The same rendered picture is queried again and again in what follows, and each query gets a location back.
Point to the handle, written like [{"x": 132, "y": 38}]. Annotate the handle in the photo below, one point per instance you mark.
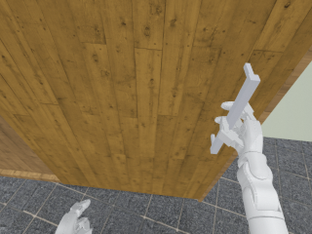
[{"x": 238, "y": 105}]

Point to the robot right hand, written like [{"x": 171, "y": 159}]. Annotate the robot right hand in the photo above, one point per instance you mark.
[{"x": 245, "y": 136}]

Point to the robot left hand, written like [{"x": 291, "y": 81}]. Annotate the robot left hand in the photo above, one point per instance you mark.
[{"x": 70, "y": 224}]

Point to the robot right forearm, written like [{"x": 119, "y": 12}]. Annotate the robot right forearm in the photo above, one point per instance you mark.
[{"x": 261, "y": 202}]

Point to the wardrobe door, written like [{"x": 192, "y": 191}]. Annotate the wardrobe door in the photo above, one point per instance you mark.
[
  {"x": 16, "y": 155},
  {"x": 123, "y": 94}
]

